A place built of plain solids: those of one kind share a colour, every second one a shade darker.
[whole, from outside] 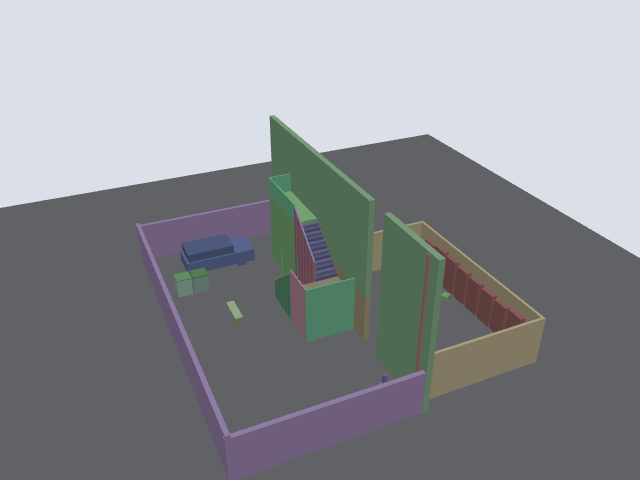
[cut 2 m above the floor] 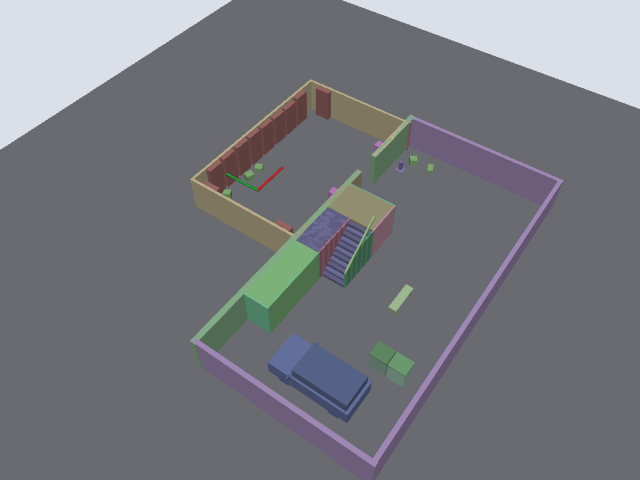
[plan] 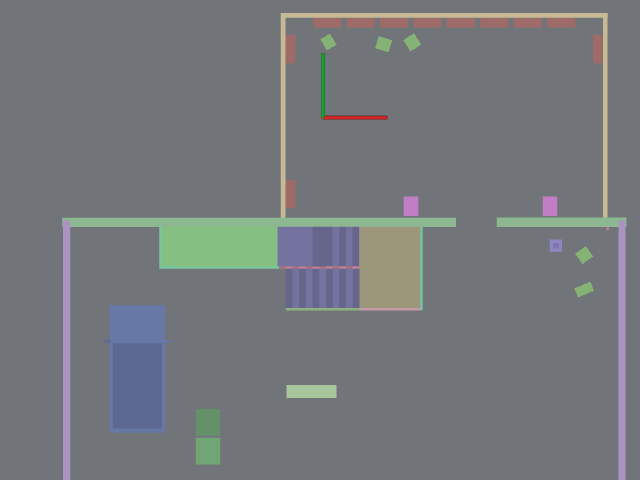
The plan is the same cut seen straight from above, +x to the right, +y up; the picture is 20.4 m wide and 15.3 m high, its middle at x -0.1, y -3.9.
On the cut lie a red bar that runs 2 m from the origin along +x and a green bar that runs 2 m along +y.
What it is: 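The rear of a town building of two storeys with an external escape stair; a paved yard 17.5 x 8.5 m; from a top landing at the upper floor's door, 4.22 m over the yard, a stair of 25 risers of 0.169 m and treads of 0.213 m, 1.25 m clear, a half turn; two flights side by side, the upper one at the facade, between them the upper flight's cheek wall with its guard, with a half landing, down to the yard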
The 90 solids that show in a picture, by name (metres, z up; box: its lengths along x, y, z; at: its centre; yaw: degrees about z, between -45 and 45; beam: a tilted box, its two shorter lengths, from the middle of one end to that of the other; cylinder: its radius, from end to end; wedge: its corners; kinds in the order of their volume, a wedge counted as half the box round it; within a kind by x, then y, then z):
{
 "stair_step_1": {"box": [0.26, 1.27, 4.11], "at": [-1.32, -4.11, 2.0]},
 "stair_step_2": {"box": [0.48, 1.27, 3.94], "at": [-1.21, -4.11, 1.92]},
 "stair_step_3": {"box": [0.69, 1.27, 3.77], "at": [-1.11, -4.11, 1.83]},
 "stair_step_4": {"box": [0.9, 1.27, 3.6], "at": [-1.0, -4.11, 1.75]},
 "stair_step_5": {"box": [1.11, 1.27, 3.43], "at": [-0.89, -4.11, 1.67]},
 "stair_step_6": {"box": [1.33, 1.27, 3.26], "at": [-0.79, -4.11, 1.58]},
 "stair_step_7": {"box": [1.54, 1.27, 3.09], "at": [-0.68, -4.11, 1.5]},
 "stair_step_8": {"box": [1.75, 1.27, 2.92], "at": [-0.57, -4.11, 1.41]},
 "stair_step_9": {"box": [1.97, 1.27, 2.75], "at": [-0.47, -4.11, 1.33]},
 "stair_step_10": {"box": [2.18, 1.27, 2.58], "at": [-0.36, -4.11, 1.24]},
 "stair_step_11": {"box": [2.39, 1.27, 2.42], "at": [-0.26, -4.11, 1.16]},
 "stair_step_12": {"box": [2.61, 1.27, 2.25], "at": [-0.15, -4.11, 1.07]},
 "stair_step_13": {"box": [4.33, 1.27, 0.22], "at": [0.98, -5.44, 0.06]},
 "stair_step_14": {"box": [4.12, 1.27, 0.39], "at": [1.08, -5.44, 0.14]},
 "stair_step_15": {"box": [3.91, 1.27, 0.56], "at": [1.19, -5.44, 0.23]},
 "stair_step_16": {"box": [3.69, 1.27, 0.73], "at": [1.3, -5.44, 0.31]},
 "stair_step_17": {"box": [3.48, 1.27, 0.9], "at": [1.4, -5.44, 0.4]},
 "stair_step_18": {"box": [3.27, 1.27, 1.06], "at": [1.51, -5.44, 0.48]},
 "stair_step_19": {"box": [3.06, 1.27, 1.23], "at": [1.62, -5.44, 0.57]},
 "stair_step_20": {"box": [2.84, 1.27, 1.4], "at": [1.72, -5.44, 0.65]},
 "stair_step_21": {"box": [2.63, 1.27, 1.57], "at": [1.83, -5.44, 0.74]},
 "stair_step_22": {"box": [2.42, 1.27, 1.74], "at": [1.94, -5.44, 0.82]},
 "stair_step_23": {"box": [2.2, 1.27, 1.91], "at": [2.04, -5.44, 0.9]},
 "facade_1": {"box": [12.56, 0.3, 7.88], "at": [-2.04, -3.33, 3.89]},
 "facade_2": {"box": [4.14, 0.3, 7.88], "at": [7.6, -3.33, 3.89]},
 "paving_1": {"box": [3.82, 1.34, 4.28], "at": [-3.31, -4.14, 2.09]},
 "boundary_1": {"box": [0.23, 8.89, 2.36], "at": [-8.18, -7.73, 1.13]},
 "boundary_2": {"box": [17.93, 0.22, 2.51], "at": [0.67, -12.05, 1.21]},
 "boundary_3": {"box": [0.23, 8.89, 2.33], "at": [9.53, -7.73, 1.11]},
 "wall_1": {"box": [0.15, 6.67, 2.64], "at": [-1.27, 0.0, 1.27]},
 "wall_2": {"box": [5.58, 0.3, 2.64], "at": [1.44, -3.33, 1.27]},
 "wall_3": {"box": [10.42, 0.15, 2.64], "at": [3.86, 3.26, 1.27]},
 "wall_4": {"box": [3.54, 0.3, 2.64], "at": [7.3, -3.33, 1.27]},
 "wall_5": {"box": [0.15, 6.67, 2.64], "at": [8.99, 0.0, 1.27]},
 "stair_landing_1": {"box": [1.99, 2.6, 2.08], "at": [2.15, -4.78, 0.99]},
 "car_1": {"box": [1.57, 2.72, 0.49], "at": [-5.92, -8.55, 1.17]},
 "car_2": {"box": [1.77, 4.07, 0.75], "at": [-5.92, -8.01, 0.55]},
 "shelf_1": {"box": [0.3, 0.9, 2.13], "at": [-1.04, -2.44, 1.01]},
 "shelf_2": {"box": [0.3, 0.9, 1.98], "at": [-1.04, 2.19, 0.94]},
 "shelf_3": {"box": [0.9, 0.3, 2.03], "at": [0.13, 3.02, 0.96]},
 "shelf_4": {"box": [0.9, 0.3, 2.15], "at": [1.2, 3.02, 1.02]},
 "shelf_5": {"box": [0.9, 0.3, 2.09], "at": [2.26, 3.02, 0.99]},
 "shelf_6": {"box": [0.9, 0.3, 2.03], "at": [3.33, 3.02, 0.96]},
 "shelf_7": {"box": [0.9, 0.3, 1.98], "at": [4.39, 3.02, 0.94]},
 "shelf_8": {"box": [0.9, 0.3, 1.93], "at": [5.46, 3.02, 0.92]},
 "shelf_9": {"box": [0.9, 0.3, 1.9], "at": [6.52, 3.02, 0.9]},
 "shelf_10": {"box": [0.9, 0.3, 1.99], "at": [7.59, 3.02, 0.94]},
 "shelf_11": {"box": [0.3, 0.9, 1.98], "at": [8.76, 2.19, 0.94]},
 "rim_guard_1": {"box": [0.08, 1.33, 5.38], "at": [-5.18, -4.15, 2.64]},
 "rim_guard_2": {"box": [3.82, 0.08, 5.38], "at": [-3.31, -4.78, 2.64]},
 "refuse_bin_1": {"box": [0.74, 0.82, 1.07], "at": [-3.67, -10.63, 0.48]},
 "refuse_bin_2": {"box": [0.74, 0.82, 1.07], "at": [-3.67, -9.71, 0.48]},
 "guard_upper_1": {"box": [0.22, 0.08, 5.15], "at": [-1.3, -4.78, 2.52]},
 "guard_upper_2": {"box": [0.22, 0.08, 4.98], "at": [-1.09, -4.78, 2.44]},
 "guard_upper_3": {"box": [0.22, 0.08, 4.81], "at": [-0.87, -4.78, 2.35]},
 "guard_upper_4": {"box": [0.22, 0.08, 4.64], "at": [-0.66, -4.78, 2.27]},
 "guard_upper_5": {"box": [0.22, 0.08, 4.47], "at": [-0.45, -4.78, 2.19]},
 "guard_upper_6": {"box": [0.22, 0.08, 4.3], "at": [-0.24, -4.78, 2.1]},
 "guard_upper_7": {"box": [0.22, 0.08, 4.13], "at": [-0.02, -4.78, 2.02]},
 "guard_upper_8": {"box": [0.22, 0.08, 3.96], "at": [0.19, -4.78, 1.93]},
 "guard_upper_9": {"box": [0.22, 0.08, 3.79], "at": [0.4, -4.78, 1.85]},
 "guard_upper_10": {"box": [0.22, 0.08, 3.62], "at": [0.62, -4.78, 1.76]},
 "guard_upper_11": {"box": [0.23, 0.08, 3.29], "at": [1.05, -4.78, 1.59]},
 "filing_cabinet_1": {"box": [0.47, 0.62, 1.37], "at": [2.8, -2.83, 0.64]},
 "filing_cabinet_2": {"box": [0.47, 0.62, 1.37], "at": [7.23, -2.83, 0.64]},
 "guard_landing_end_1": {"box": [0.08, 2.66, 3.18], "at": [3.13, -4.82, 1.54]},
 "guard_landing_1": {"box": [1.94, 0.08, 3.18], "at": [2.12, -6.11, 1.54]},
 "guard_lower_1": {"box": [0.22, 0.08, 1.26], "at": [-1.08, -6.11, 0.58]},
 "guard_lower_2": {"box": [0.22, 0.08, 1.6], "at": [-0.65, -6.11, 0.75]},
 "guard_lower_3": {"box": [0.22, 0.08, 1.77], "at": [-0.44, -6.11, 0.83]},
 "guard_lower_4": {"box": [0.22, 0.08, 1.94], "at": [-0.23, -6.11, 0.92]},
 "guard_lower_5": {"box": [0.22, 0.08, 2.1], "at": [-0.01, -6.11, 1.0]},
 "guard_lower_6": {"box": [0.22, 0.08, 2.27], "at": [0.2, -6.11, 1.09]},
 "guard_lower_7": {"box": [0.22, 0.08, 2.44], "at": [0.41, -6.11, 1.17]},
 "guard_lower_8": {"box": [0.22, 0.08, 2.61], "at": [0.63, -6.11, 1.26]},
 "guard_lower_9": {"box": [0.22, 0.08, 2.78], "at": [0.84, -6.11, 1.34]},
 "guard_lower_10": {"box": [0.22, 0.08, 2.95], "at": [1.05, -6.11, 1.42]},
 "box_cardboard_1": {"box": [0.36, 0.41, 0.43], "at": [0.17, 2.41, 0.17], "yaw": 30.0},
 "box_cardboard_2": {"box": [0.45, 0.41, 0.44], "at": [1.93, 2.34, 0.17], "yaw": -17.5},
 "box_cardboard_3": {"box": [0.41, 0.43, 0.27], "at": [2.84, 2.4, 0.08], "yaw": 32.3},
 "box_cardboard_4": {"box": [0.56, 0.31, 0.29], "at": [8.32, -5.48, 0.1], "yaw": 22.8},
 "box_cardboard_5": {"box": [0.42, 0.41, 0.39], "at": [8.32, -4.38, 0.15], "yaw": 35.0},
 "guard_upper_top_1": {"wedge": [[-1.4, -4.82, 5.1], [-1.4, -4.82, 5.26], [-1.4, -4.74, 5.1], [-1.4, -4.74, 5.26], [1.15, -4.82, 3.07], [1.15, -4.82, 3.24], [1.15, -4.74, 3.07], [1.15, -4.74, 3.24]]},
 "guard_lower_top_1": {"wedge": [[-1.19, -6.14, 1.04], [-1.19, -6.14, 1.21], [-1.19, -6.07, 1.04], [-1.19, -6.07, 1.21], [1.15, -6.14, 2.9], [1.15, -6.14, 3.07], [1.15, -6.07, 2.9], [1.15, -6.07, 3.07]]},
 "refuse_lid_1": {"box": [0.78, 0.86, 0.06], "at": [-3.67, -10.63, 1.05]},
 "refuse_lid_2": {"box": [0.78, 0.86, 0.06], "at": [-3.67, -9.71, 1.05]},
 "downpipe_1": {"box": [0.09, 0.1, 7.83], "at": [9.07, -3.54, 3.86]},
 "bench_seat_1": {"box": [1.6, 0.42, 0.05], "at": [-0.37, -8.73, 0.42]},
 "traffic_cone_1": {"box": [0.4, 0.4, 0.08], "at": [7.42, -4.08, -0.01]},
 "traffic_cone_2": {"box": [0.18, 0.18, 0.56], "at": [7.42, -4.08, 0.31]}
}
